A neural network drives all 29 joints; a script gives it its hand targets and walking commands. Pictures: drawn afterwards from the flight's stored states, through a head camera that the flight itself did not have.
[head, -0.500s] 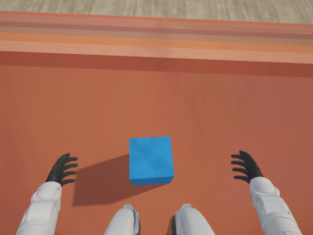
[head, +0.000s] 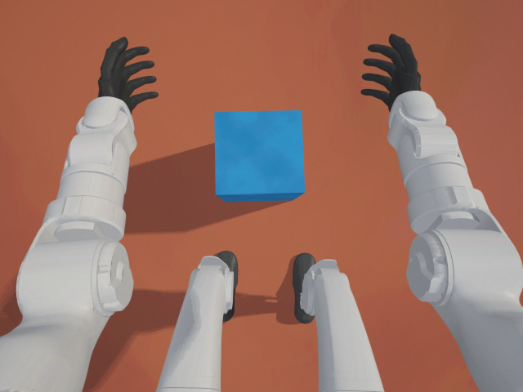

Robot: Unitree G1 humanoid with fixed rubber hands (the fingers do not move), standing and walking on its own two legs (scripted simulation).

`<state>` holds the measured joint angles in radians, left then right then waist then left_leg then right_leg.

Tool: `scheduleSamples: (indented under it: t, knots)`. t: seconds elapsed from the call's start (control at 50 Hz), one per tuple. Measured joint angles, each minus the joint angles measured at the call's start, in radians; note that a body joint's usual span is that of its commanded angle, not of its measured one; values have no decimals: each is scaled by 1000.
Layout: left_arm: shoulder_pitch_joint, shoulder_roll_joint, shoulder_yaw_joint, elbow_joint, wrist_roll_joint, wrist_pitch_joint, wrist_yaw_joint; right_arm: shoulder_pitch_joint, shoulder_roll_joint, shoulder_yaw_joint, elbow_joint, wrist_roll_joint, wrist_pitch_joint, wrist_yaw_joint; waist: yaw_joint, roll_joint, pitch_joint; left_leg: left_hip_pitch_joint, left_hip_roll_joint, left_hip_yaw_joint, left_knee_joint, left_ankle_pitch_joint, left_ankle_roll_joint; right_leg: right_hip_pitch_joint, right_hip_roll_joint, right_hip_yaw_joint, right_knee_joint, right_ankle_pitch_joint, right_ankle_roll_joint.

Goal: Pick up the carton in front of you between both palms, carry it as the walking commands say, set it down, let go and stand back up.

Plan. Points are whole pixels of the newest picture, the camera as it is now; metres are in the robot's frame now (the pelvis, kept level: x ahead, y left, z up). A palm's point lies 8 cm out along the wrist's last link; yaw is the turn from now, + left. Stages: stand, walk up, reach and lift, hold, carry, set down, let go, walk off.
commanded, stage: reach and lift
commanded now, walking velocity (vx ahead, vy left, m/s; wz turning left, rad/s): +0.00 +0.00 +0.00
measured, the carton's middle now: (258, 162) +0.50 +0.03 -0.51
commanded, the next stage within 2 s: none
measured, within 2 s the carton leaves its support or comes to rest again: leaves its support in 1.78 s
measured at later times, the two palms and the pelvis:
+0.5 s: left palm (165, 144) +0.49 +0.22 -0.30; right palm (354, 141) +0.51 -0.17 -0.30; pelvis +0.02 +0.00 -0.14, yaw +0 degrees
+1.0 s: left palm (188, 157) +0.49 +0.21 -0.46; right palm (331, 155) +0.51 -0.16 -0.46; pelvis -0.03 +0.00 -0.27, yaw +0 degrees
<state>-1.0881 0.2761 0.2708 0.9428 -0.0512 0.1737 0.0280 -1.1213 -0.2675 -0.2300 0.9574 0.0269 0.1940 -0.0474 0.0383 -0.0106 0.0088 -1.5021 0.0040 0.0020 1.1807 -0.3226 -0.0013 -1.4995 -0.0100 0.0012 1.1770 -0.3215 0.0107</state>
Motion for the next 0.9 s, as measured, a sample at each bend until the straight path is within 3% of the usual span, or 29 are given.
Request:
scheduleSamples:
  t: [0.18,0.3,0.44,0.6,0.74,0.9]
  knots:
    - [6,-44,73,0,65,-93,-6,-3,44,-66,8,-68,-93,-4,0,-2,-72,-140,1,1,7,-8,0,-141,1,2,8,-8,0]
    - [56,-55,83,17,66,-144,-8,46,60,-68,21,-70,-143,-12,-2,-4,-147,-305,1,3,152,-79,0,-308,2,6,154,-79,1]
    - [73,-22,1,-14,-27,-169,19,75,30,23,-31,21,-168,-45,-4,-1,-124,-522,-1,-4,414,-168,-5,-524,5,7,416,-169,2]
    - [14,38,-91,-64,-138,-140,57,20,-28,121,-93,137,-135,-83,-2,0,17,-673,-2,-13,683,-209,-12,-675,10,4,685,-209,-1]
    - [-141,69,-129,70,-175,-122,71,-140,-55,144,46,173,-116,-92,0,-1,144,-733,-4,-17,822,-195,-16,-735,12,2,824,-195,-3]
    - [-284,92,-175,220,-203,-158,75,-285,-79,180,202,207,-157,-85,-1,3,285,-780,-5,-14,925,-184,-13,-782,13,7,927,-184,1]
